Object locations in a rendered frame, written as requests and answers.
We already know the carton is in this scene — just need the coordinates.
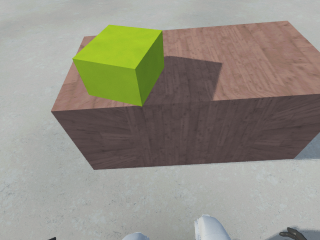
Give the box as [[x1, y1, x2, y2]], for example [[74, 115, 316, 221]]
[[72, 24, 165, 107]]

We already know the pedestal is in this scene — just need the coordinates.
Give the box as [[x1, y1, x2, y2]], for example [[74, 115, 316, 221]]
[[51, 20, 320, 170]]

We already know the right robot hand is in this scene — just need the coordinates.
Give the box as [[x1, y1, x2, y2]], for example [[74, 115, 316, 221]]
[[279, 227, 307, 240]]

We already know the right robot thigh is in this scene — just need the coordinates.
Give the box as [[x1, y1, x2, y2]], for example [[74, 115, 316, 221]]
[[194, 216, 231, 240]]

